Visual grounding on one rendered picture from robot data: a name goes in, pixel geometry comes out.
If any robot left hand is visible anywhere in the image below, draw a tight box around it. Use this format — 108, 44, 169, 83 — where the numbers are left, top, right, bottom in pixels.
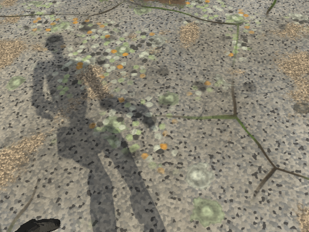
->
15, 218, 61, 232

